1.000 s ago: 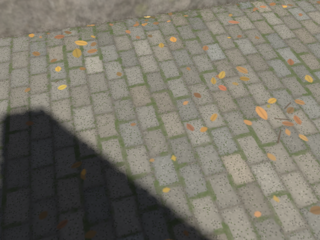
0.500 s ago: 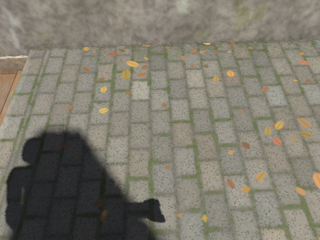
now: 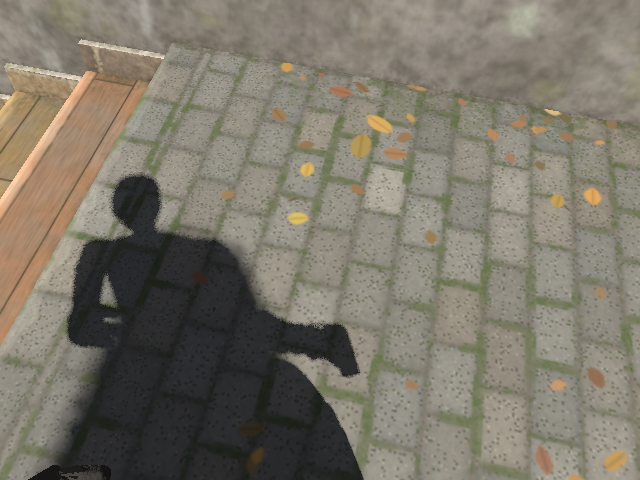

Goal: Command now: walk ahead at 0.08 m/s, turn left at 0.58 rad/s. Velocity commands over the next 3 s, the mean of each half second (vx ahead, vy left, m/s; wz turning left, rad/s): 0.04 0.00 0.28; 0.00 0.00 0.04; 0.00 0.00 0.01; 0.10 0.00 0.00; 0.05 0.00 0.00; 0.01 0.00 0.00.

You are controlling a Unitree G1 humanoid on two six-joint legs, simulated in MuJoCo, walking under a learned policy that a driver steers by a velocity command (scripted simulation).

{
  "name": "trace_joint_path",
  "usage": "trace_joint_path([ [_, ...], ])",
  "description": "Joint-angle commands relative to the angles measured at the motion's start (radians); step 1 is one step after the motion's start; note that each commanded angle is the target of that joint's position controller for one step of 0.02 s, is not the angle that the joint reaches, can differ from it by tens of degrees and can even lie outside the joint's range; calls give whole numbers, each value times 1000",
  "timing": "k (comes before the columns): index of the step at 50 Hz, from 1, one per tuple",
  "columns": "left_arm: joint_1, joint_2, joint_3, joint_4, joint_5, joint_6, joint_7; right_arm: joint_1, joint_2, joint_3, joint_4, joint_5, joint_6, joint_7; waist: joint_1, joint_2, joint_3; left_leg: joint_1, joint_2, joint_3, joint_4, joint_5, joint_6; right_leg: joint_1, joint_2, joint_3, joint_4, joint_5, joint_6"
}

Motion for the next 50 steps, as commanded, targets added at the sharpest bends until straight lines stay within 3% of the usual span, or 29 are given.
trace_joint_path([
  [1,52,72,19,-48,-4,6,2,-39,-166,-44,-92,8,4,-22,34,112,-219,153,239,-278,-102,131,142,60,18,13,-89,77,12],
  [4,22,70,16,-58,-11,5,-6,-40,-154,-39,-102,1,16,-28,16,143,-192,153,235,-310,-97,5,128,87,24,18,-192,93,11],
  [8,16,68,12,-68,-14,-10,-23,-19,-130,-24,-101,-9,24,-19,-2,164,-194,180,250,-340,-27,161,131,197,33,-5,-314,32,-8],
  [10,50,55,11,-63,-14,-20,-36,-32,-112,-11,-104,-3,28,-15,29,160,-192,183,230,-341,19,228,108,307,42,-27,-495,106,-37],
  [11,73,59,12,-57,-9,-25,-43,-27,-100,-6,-104,2,29,-15,46,147,-182,153,202,-329,39,187,74,399,25,-20,-619,247,-60],
  [12,80,112,21,-66,10,-27,-43,9,-74,3,-108,-11,24,-15,24,63,-193,93,151,-281,109,40,19,497,-92,71,-631,425,-104],
  [13,32,177,33,-76,24,-18,-38,87,-66,2,-104,-13,13,-9,-56,-156,-173,-14,23,-130,207,-257,-40,543,-225,206,-619,668,-218],
  [14,52,103,19,-64,28,-14,-36,43,-98,-4,-111,-20,4,-7,-18,-231,-184,-20,31,-68,254,-371,-86,504,-303,307,-651,644,-320],
  [15,47,76,10,-69,17,-13,-36,1,-131,-15,-116,-18,3,-5,9,-197,-175,-18,55,-54,306,-391,-110,510,-290,306,-654,609,-330],
  [18,39,111,19,-65,-8,-9,-31,-34,-93,-14,-109,-10,23,-1,23,-140,-158,-37,95,-23,375,-412,-149,528,-244,236,-627,639,-288],
  [21,11,87,12,-61,-15,11,-40,-1,-19,6,-75,0,25,6,2,-146,-157,116,86,53,122,-227,-152,481,-140,104,-594,618,-228],
  [23,62,63,4,-48,-15,12,-49,-10,-30,4,-71,-11,27,11,15,-145,-164,230,90,47,-10,-39,-132,450,-100,76,-589,436,-175],
  [24,80,49,-2,-47,-6,4,-56,-20,-66,-2,-86,-20,28,10,28,-90,-172,281,145,-12,2,74,-110,407,-79,60,-573,302,-134],
  [25,121,51,-2,-47,7,-6,-66,-40,-111,-11,-90,-20,31,7,76,8,-158,267,177,-46,47,94,-68,376,-23,8,-563,193,-97],
  [26,103,41,-7,-44,12,-10,-69,-36,-83,-8,-80,-20,30,12,62,72,-150,189,176,-56,29,-37,-39,421,3,-38,-554,136,-65],
  [27,68,53,-5,-46,10,-10,-68,-44,-54,1,-82,-23,24,15,47,65,-117,151,171,-63,6,-90,-36,431,6,-46,-536,141,-52],
  [29,54,45,-5,-47,5,-4,-59,-47,-61,3,-76,-25,10,13,47,73,-89,123,167,-60,-5,-84,-49,436,3,-46,-519,189,-55],
  [33,77,36,-5,-35,0,4,-47,-25,-50,9,-63,-22,-6,4,49,83,-78,115,165,-61,-6,-78,-56,449,3,-45,-519,198,-52],
  [50,141,36,2,72,-7,7,-21,12,-10,19,3,-16,-17,-5,42,38,-65,144,144,-36,-3,-45,-51,456,0,-43,-537,225,-27],
])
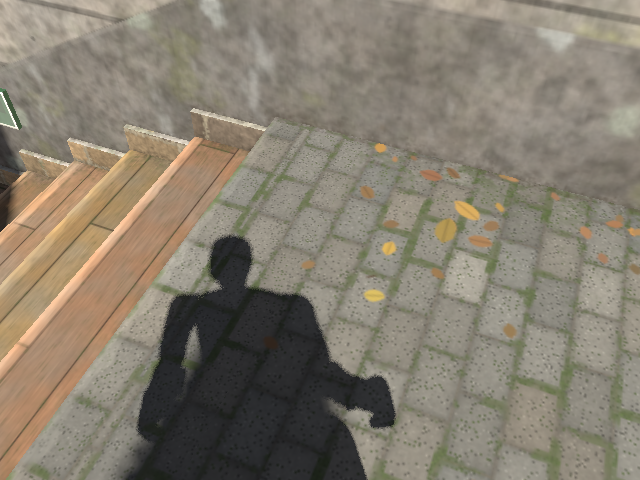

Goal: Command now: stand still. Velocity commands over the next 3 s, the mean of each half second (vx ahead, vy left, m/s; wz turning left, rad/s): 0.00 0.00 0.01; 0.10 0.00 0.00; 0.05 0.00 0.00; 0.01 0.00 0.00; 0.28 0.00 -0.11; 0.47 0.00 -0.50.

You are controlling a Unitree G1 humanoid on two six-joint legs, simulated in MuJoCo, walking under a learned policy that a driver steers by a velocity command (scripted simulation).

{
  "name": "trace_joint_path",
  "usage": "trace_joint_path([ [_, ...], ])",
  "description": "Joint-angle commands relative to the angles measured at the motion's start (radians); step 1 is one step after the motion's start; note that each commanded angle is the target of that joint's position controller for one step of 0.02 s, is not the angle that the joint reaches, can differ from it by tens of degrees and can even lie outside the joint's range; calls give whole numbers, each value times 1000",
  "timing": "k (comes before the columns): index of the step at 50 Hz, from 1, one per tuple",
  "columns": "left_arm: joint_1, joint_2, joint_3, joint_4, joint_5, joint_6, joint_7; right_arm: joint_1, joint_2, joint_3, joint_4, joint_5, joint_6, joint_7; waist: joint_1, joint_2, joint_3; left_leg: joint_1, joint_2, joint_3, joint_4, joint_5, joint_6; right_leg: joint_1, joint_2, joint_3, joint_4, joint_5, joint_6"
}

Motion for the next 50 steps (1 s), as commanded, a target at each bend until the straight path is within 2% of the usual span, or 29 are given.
trace_joint_path([
  [1,-3,99,23,-37,-1,-12,7,-6,-102,-27,-46,1,-15,-4,-4,20,-36,-37,62,-63,-129,182,29,43,-5,-2,-52,159,-12],
  [20,43,84,24,120,-9,2,25,48,-100,-24,114,9,-19,-18,-4,10,-4,-29,43,-29,-150,193,15,59,6,-13,-82,167,-21],
  [34,71,64,13,210,-11,8,28,86,-94,-13,216,12,-16,-25,-7,8,19,-26,35,-11,-169,173,8,56,16,-23,-103,148,-27],
  [35,91,50,9,225,-11,9,28,105,-88,-10,231,12,-14,-26,-7,16,-3,-17,29,-7,-182,64,12,64,31,-41,-98,57,-29],
  [36,94,48,9,231,-16,11,30,113,-104,-16,237,19,-10,-29,-13,32,13,-31,23,-13,-194,-125,29,37,60,-71,-64,-87,-37],
  [37,85,52,11,226,-21,10,31,118,-133,-24,236,26,-8,-31,-20,61,46,-61,43,-50,-218,-317,57,-14,83,-94,-19,-228,-50],
  [38,66,52,10,214,-22,2,30,131,-152,-29,233,30,-11,-31,-32,91,86,-86,89,-118,-263,-456,90,-79,86,-99,28,-295,-62],
  [40,36,10,-1,189,-28,-31,15,171,-203,-45,238,40,-31,-27,-49,207,125,-73,247,-346,-377,-571,180,-170,75,-112,201,-198,-75],
  [41,28,15,-1,182,-32,-48,5,162,-207,-48,235,43,-40,-26,-46,212,149,-106,297,-419,-409,-548,215,-177,42,-79,250,-174,-94],
  [42,38,15,0,181,-39,-63,-5,127,-198,-45,225,41,-46,-23,-24,204,162,-121,308,-420,-408,-500,219,-169,25,-67,239,-191,-115],
  [43,68,3,-4,189,-41,-72,-10,67,-182,-39,209,43,-47,-21,10,185,172,-147,275,-349,-364,-379,190,-104,22,-71,116,-185,-133],
  [44,137,-3,-2,219,-35,-77,-12,16,-163,-32,197,45,-42,-19,52,145,153,-181,204,-236,-283,-229,140,36,42,-88,-56,-98,-138],
  [45,196,30,9,248,-19,-75,-13,12,-138,-26,195,41,-41,-21,58,73,112,-192,126,-129,-140,-22,88,139,41,-51,-111,29,-119],
  [46,276,115,30,261,-14,-69,-11,31,-88,-12,189,22,-44,-27,56,-132,28,-241,15,25,118,-1,13,239,-107,161,-194,180,-147],
  [47,348,194,39,270,-4,-69,-24,55,-75,-10,174,22,-48,-38,64,-319,-15,-339,-38,59,285,-240,-30,275,-298,455,-286,326,-283],
  [48,291,116,11,257,9,-80,-25,80,-93,-16,189,35,-46,-40,23,-217,7,-341,16,-23,438,-292,-39,232,-337,502,-278,413,-335],
  [49,227,83,1,235,3,-84,-22,94,-96,-17,206,37,-43,-34,1,-144,35,-353,44,-29,515,-260,-42,207,-311,383,-241,522,-323],
  [50,177,91,1,215,-1,-82,-21,96,-89,-18,224,32,-42,-29,-14,-106,13,-343,64,-16,510,-211,-39,206,-263,282,-226,592,-289],
])
Over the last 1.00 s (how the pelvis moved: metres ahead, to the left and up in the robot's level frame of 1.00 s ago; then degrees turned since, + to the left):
0.06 -0.01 -0.01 8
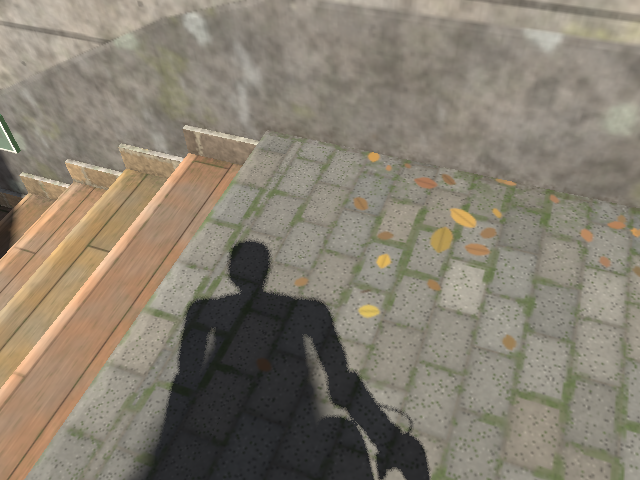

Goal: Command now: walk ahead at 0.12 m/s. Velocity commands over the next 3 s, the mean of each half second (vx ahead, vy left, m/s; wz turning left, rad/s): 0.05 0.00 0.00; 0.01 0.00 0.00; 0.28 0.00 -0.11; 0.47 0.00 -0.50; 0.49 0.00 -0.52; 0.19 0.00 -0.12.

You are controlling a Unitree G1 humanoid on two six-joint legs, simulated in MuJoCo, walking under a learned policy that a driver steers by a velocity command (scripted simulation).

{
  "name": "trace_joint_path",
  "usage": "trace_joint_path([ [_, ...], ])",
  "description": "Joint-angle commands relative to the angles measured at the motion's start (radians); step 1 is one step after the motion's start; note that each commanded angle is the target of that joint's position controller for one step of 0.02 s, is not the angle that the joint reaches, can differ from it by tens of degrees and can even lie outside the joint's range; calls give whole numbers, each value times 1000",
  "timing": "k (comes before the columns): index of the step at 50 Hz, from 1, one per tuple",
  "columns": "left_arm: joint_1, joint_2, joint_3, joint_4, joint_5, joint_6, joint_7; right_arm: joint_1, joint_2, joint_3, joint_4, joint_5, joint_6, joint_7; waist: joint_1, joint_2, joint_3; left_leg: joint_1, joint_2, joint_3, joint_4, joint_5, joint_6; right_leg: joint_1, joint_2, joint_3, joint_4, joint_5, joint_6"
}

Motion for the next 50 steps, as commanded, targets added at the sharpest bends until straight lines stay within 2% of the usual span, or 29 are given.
trace_joint_path([
  [1,12,125,8,-42,-1,-5,4,-26,-52,-11,-42,-5,-13,2,-14,-122,34,-245,69,-16,110,44,-6,164,-287,290,-217,728,-151],
  [3,8,87,-9,-33,4,11,15,-69,-27,-6,-42,-2,-11,7,-13,-148,12,-147,61,27,-78,131,-14,147,-201,155,-194,845,-101],
  [4,24,95,-10,-26,6,20,20,-82,-9,0,-42,0,-10,9,-7,-159,-7,-92,47,46,-159,152,-17,145,-177,121,-176,882,-94],
  [6,36,133,-4,-17,2,35,27,-93,-16,3,-38,6,2,7,-3,-157,-32,-5,22,73,-277,207,-19,136,-178,119,-160,899,-113],
  [8,2,152,1,-17,-19,43,26,-72,-24,3,-23,0,16,4,-34,-132,-28,122,18,79,-454,408,0,74,-178,125,-160,790,-106],
  [9,26,159,6,-6,-26,41,20,-72,-51,-1,-21,-15,23,0,-33,-106,-21,184,31,51,-506,528,18,44,-160,130,-177,659,-80],
  [10,40,155,9,-4,-14,35,14,-60,-92,-9,-20,-24,31,-6,-24,-58,-31,258,81,0,-492,688,36,6,-129,121,-184,483,-50],
  [11,88,119,6,3,-1,33,8,-89,-139,-19,-24,-13,37,-8,23,27,-23,282,90,-1,-422,756,71,-32,-61,78,-207,324,-18],
  [12,94,82,-2,12,2,36,8,-117,-117,-19,-23,-3,39,-5,18,41,-8,270,81,2,-399,716,92,-36,-36,53,-208,276,5],
  [13,66,86,-1,10,-4,40,10,-125,-87,-15,-20,-3,37,-2,3,12,15,250,72,-2,-399,707,91,-38,-26,39,-191,287,17],
  [14,49,87,-1,7,-8,46,14,-133,-80,-15,-16,-9,31,0,-1,-3,13,241,70,-5,-401,735,86,-29,-28,34,-172,329,23],
  [18,49,101,0,7,-1,67,25,-135,-75,-17,9,-8,14,7,2,-3,-27,242,65,-2,-399,803,86,25,-34,31,-148,396,28],
  [28,24,100,0,15,-3,83,33,-164,-77,-19,46,-10,18,6,2,-26,-8,202,54,2,-429,705,82,50,-39,25,-158,307,34],
  [50,80,63,-12,43,-1,65,39,-135,-52,-10,83,-17,31,-2,-9,-31,64,150,37,4,-480,434,66,-56,-43,25,-198,60,29],
])
Over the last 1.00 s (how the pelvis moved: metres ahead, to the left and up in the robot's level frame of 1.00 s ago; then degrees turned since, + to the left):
0.05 -0.04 0.00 0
